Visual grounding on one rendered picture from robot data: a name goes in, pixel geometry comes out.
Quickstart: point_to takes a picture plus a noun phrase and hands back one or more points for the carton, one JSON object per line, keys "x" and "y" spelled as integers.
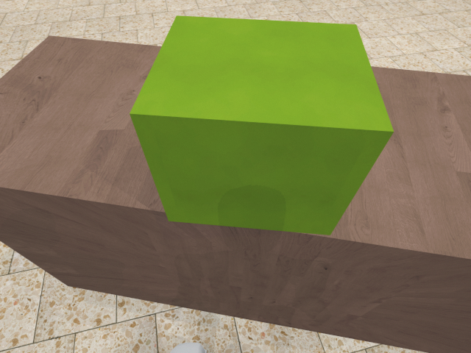
{"x": 260, "y": 124}

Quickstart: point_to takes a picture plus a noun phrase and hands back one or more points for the pedestal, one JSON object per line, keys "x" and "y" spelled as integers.
{"x": 77, "y": 199}

